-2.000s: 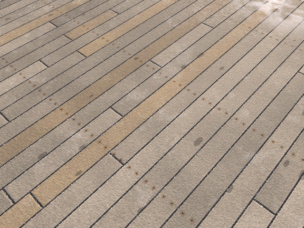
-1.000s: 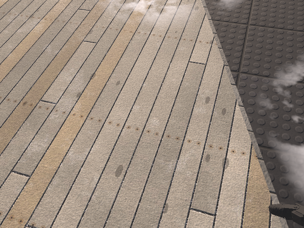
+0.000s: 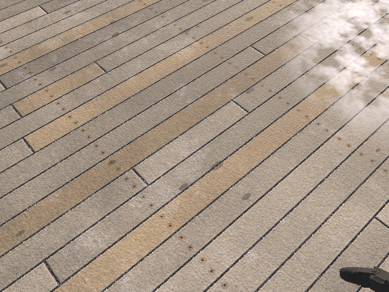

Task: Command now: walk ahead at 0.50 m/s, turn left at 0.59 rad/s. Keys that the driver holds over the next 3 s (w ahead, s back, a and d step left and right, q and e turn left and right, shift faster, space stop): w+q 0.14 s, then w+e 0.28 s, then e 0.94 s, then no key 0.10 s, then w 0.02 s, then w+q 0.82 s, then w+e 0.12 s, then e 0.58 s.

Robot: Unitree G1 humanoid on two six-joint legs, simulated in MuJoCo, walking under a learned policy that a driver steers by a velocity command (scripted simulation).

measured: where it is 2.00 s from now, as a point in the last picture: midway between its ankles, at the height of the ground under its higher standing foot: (222, 254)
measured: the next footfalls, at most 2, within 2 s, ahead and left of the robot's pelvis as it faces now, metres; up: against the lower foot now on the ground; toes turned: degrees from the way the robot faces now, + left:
left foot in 0.08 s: +0.21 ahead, +0.11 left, +0.00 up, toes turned +5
right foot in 0.60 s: +0.53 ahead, -0.08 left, +0.00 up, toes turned -2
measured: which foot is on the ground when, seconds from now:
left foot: up 0.00-0.06, down 0.08-0.58, up 0.60-1.00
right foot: down 0.00-0.06, up 0.08-0.58, down 0.60-1.00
